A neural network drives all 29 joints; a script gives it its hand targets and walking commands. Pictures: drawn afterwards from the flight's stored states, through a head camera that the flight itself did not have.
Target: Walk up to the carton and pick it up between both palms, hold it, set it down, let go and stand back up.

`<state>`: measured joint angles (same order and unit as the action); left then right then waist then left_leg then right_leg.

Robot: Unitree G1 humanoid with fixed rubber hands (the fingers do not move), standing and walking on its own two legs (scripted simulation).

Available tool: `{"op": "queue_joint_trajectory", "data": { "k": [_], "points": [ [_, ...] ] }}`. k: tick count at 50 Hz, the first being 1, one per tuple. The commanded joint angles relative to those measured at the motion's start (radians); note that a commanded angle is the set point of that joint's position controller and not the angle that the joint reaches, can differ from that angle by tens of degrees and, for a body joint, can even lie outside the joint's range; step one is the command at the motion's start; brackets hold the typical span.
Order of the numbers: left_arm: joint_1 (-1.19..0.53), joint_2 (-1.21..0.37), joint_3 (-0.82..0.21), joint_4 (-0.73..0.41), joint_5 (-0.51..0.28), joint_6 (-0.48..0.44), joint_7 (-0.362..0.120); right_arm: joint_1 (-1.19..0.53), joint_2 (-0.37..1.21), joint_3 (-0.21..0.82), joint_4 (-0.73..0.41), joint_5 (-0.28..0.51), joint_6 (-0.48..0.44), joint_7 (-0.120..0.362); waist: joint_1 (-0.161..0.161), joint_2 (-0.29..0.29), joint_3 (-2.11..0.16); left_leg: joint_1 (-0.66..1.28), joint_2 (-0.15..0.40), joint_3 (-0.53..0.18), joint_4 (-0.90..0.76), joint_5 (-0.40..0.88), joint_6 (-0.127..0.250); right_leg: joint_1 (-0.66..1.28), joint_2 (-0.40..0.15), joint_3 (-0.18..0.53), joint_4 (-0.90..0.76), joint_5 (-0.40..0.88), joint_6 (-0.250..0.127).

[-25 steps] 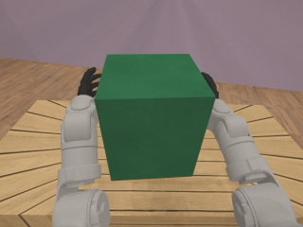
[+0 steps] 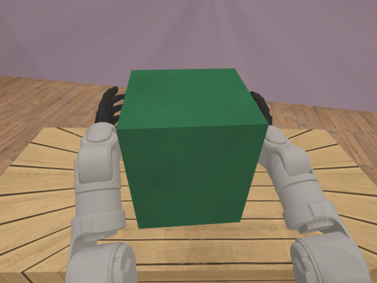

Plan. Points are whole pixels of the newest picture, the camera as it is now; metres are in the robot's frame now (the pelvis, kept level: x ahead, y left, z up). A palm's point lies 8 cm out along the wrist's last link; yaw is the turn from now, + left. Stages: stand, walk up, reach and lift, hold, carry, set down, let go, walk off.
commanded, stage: hold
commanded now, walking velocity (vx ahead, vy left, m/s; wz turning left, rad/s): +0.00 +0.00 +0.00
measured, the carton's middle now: (187, 147) +0.35 -0.01 +0.19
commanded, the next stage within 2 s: none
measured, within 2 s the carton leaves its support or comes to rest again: neither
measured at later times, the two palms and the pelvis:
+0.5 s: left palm (104, 127) +0.37 +0.15 +0.23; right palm (258, 127) +0.36 -0.16 +0.22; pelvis +0.00 +0.00 +0.00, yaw +0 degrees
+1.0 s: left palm (105, 126) +0.37 +0.14 +0.24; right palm (258, 129) +0.36 -0.16 +0.22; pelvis +0.00 +0.00 +0.00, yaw +0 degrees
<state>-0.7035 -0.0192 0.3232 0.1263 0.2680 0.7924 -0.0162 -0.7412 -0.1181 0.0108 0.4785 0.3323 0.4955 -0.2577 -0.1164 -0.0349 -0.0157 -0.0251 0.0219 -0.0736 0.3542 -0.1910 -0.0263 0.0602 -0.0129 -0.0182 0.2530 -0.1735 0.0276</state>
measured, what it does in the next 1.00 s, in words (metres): stands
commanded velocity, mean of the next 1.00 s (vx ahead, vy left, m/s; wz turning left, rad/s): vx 0.00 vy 0.00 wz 0.00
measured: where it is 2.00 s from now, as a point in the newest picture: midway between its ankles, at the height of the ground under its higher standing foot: outside the picture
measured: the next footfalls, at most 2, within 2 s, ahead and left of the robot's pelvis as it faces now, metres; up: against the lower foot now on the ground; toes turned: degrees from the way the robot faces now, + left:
none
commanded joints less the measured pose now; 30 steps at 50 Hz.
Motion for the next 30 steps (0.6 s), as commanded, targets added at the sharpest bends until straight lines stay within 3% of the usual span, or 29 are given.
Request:
{"op": "queue_joint_trajectory", "data": {
  "k": [1,2,5,9,12,14,19,20,21,25,27,30],
  "points": [
    [-0.636,-0.594,-0.509,-0.032,-0.146,-0.048,-0.149,-0.892,0.691,0.372,-0.326,0.104,-0.060,0.083,0.005,0.054,-0.366,0.056,-0.078,0.085,-0.033,0.277,-0.011,0.076,0.087,-0.043,-0.001,0.237,0.016],
    [-0.648,-0.599,-0.513,-0.052,-0.152,-0.052,-0.147,-0.895,0.698,0.369,-0.323,0.108,-0.059,0.082,0.018,0.055,-0.382,0.062,-0.080,0.083,-0.026,0.284,-0.010,0.076,0.086,-0.044,0.003,0.241,0.020],
    [-0.659,-0.594,-0.509,-0.019,-0.151,-0.055,-0.148,-0.899,0.699,0.360,-0.300,0.100,-0.056,0.080,-0.001,0.045,-0.365,0.061,-0.083,0.080,-0.028,0.259,-0.009,0.067,0.082,-0.041,-0.002,0.228,0.024],
    [-0.656,-0.602,-0.506,0.016,-0.152,-0.058,-0.151,-0.910,0.698,0.344,-0.295,0.086,-0.063,0.084,-0.002,0.041,-0.371,0.045,-0.082,0.082,-0.042,0.205,0.002,0.048,0.078,-0.039,-0.010,0.186,0.020],
    [-0.672,-0.610,-0.508,0.002,-0.154,-0.062,-0.147,-0.916,0.701,0.344,-0.296,0.085,-0.065,0.082,0.001,0.049,-0.392,0.058,-0.080,0.083,-0.037,0.232,-0.007,0.056,0.086,-0.042,-0.008,0.204,0.022],
    [-0.665,-0.601,-0.500,0.013,-0.154,-0.063,-0.151,-0.892,0.698,0.339,-0.282,0.085,-0.058,0.077,-0.016,0.043,-0.370,0.060,-0.084,0.081,-0.032,0.244,-0.007,0.055,0.081,-0.039,-0.008,0.216,0.024],
    [-0.622,-0.593,-0.492,0.025,-0.144,-0.057,-0.151,-0.905,0.693,0.362,-0.297,0.106,-0.061,0.074,0.009,0.037,-0.365,0.060,-0.087,0.085,-0.023,0.281,-0.009,0.083,0.082,-0.046,-0.002,0.256,0.028],
    [-0.628,-0.594,-0.486,0.029,-0.144,-0.056,-0.154,-0.895,0.688,0.365,-0.290,0.106,-0.059,0.073,0.000,0.044,-0.364,0.060,-0.084,0.086,-0.025,0.270,-0.009,0.076,0.082,-0.045,-0.004,0.247,0.027],
    [-0.613,-0.600,-0.489,0.009,-0.145,-0.055,-0.153,-0.901,0.690,0.379,-0.321,0.118,-0.063,0.072,0.015,0.037,-0.383,0.069,-0.084,0.083,-0.018,0.298,-0.005,0.083,0.087,-0.051,0.002,0.267,0.025],
    [-0.647,-0.609,-0.525,-0.066,-0.163,-0.058,-0.147,-0.880,0.690,0.382,-0.330,0.124,-0.065,0.074,-0.002,0.061,-0.414,0.091,-0.077,0.078,-0.005,0.343,-0.022,0.088,0.094,-0.051,0.009,0.292,0.024],
    [-0.636,-0.603,-0.505,-0.015,-0.150,-0.052,-0.151,-0.880,0.677,0.367,-0.312,0.105,-0.058,0.072,-0.013,0.051,-0.355,0.067,-0.080,0.076,-0.014,0.305,-0.016,0.080,0.091,-0.050,0.000,0.256,0.019],
    [-0.641,-0.608,-0.525,-0.050,-0.146,-0.051,-0.148,-0.883,0.684,0.353,-0.312,0.111,-0.065,0.081,-0.007,0.077,-0.367,0.066,-0.076,0.073,-0.022,0.301,-0.017,0.064,0.089,-0.052,-0.001,0.243,0.015]
  ]
}}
